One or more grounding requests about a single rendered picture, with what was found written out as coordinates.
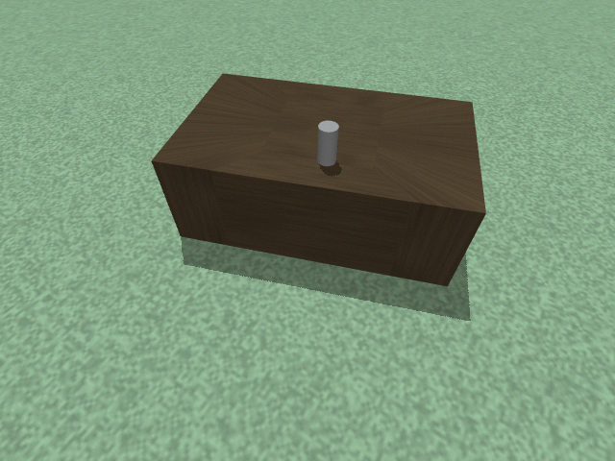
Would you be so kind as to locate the can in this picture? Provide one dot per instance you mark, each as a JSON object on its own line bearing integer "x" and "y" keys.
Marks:
{"x": 327, "y": 143}

